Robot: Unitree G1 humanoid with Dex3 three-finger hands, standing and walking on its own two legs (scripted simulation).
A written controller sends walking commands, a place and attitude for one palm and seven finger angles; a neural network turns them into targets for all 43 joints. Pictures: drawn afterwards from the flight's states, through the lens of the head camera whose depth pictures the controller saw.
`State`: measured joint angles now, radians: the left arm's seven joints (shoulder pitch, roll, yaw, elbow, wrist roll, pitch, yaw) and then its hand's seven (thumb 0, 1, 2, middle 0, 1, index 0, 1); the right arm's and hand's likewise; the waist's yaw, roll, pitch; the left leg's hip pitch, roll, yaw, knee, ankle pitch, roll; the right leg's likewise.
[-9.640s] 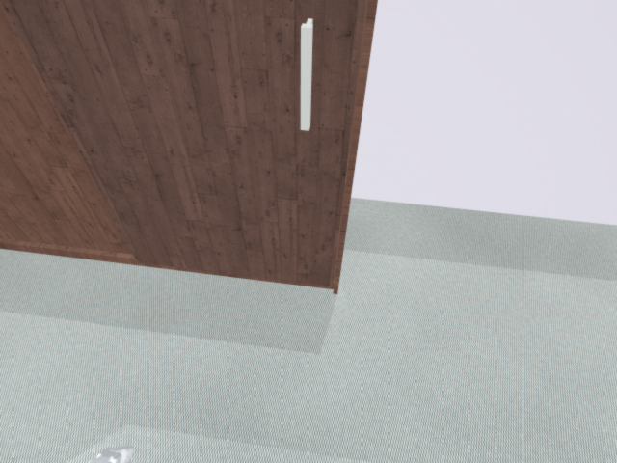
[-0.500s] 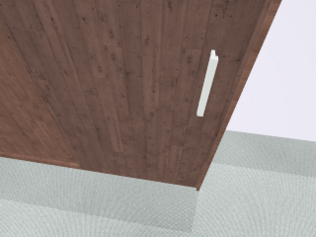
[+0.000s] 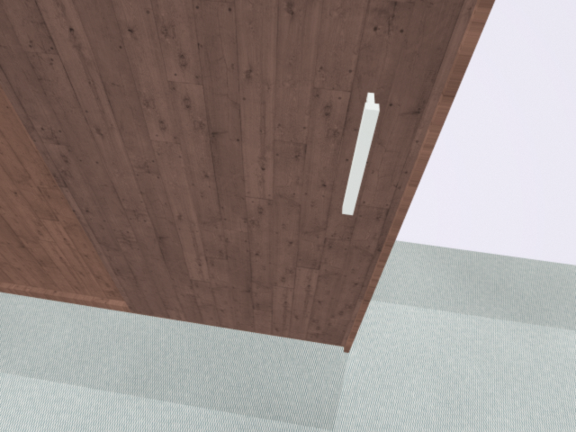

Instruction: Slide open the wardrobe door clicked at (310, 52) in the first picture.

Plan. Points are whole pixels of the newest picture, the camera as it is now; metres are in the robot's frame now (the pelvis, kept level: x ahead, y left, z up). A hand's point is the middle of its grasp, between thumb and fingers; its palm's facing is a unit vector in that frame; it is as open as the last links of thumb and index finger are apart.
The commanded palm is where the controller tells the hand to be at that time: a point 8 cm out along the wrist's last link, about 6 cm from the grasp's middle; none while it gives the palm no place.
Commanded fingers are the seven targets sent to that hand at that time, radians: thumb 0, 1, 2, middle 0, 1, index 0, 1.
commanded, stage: look again from close up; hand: right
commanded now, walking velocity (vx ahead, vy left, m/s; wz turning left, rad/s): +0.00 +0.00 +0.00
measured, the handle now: (358, 158) +0.55 -0.08 +0.11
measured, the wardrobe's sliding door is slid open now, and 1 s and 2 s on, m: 0.00 0.00 0.00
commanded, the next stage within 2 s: raise the hand with hooked fingers in 0.82 s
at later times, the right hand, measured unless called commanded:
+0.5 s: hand out of the picture +0.05 -0.19 -0.17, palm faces -0.01 +0.98 -0.22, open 7.4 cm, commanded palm none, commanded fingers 0.00 -0.90 -0.90 0.20 0.30 0.20 0.30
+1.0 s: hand out of the picture +0.12 -0.21 -0.12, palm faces +0.17 +0.95 -0.24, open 7.4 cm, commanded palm +0.12 -0.25 -0.06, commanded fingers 0.00 -0.78 -0.85 0.21 0.38 0.21 0.38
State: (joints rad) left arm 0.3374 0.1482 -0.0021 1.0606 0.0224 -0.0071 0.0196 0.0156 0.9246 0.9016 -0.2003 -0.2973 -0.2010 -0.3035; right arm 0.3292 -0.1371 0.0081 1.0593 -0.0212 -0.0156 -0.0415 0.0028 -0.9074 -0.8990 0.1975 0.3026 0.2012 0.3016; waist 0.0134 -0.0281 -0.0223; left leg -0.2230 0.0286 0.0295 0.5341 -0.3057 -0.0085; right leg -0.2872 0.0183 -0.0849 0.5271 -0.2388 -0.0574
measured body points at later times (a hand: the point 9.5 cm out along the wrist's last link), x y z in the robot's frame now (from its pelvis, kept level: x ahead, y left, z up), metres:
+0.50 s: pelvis +0.02 +0.00 +0.01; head +0.03 -0.01 +0.46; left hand +0.07 +0.25 -0.14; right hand +0.05 -0.24 -0.15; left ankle -0.01 +0.13 -0.73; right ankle +0.03 -0.08 -0.73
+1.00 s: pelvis +0.02 +0.00 +0.01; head +0.04 -0.01 +0.46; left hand +0.08 +0.25 -0.13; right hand +0.11 -0.26 -0.10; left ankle -0.01 +0.13 -0.73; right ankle +0.03 -0.08 -0.73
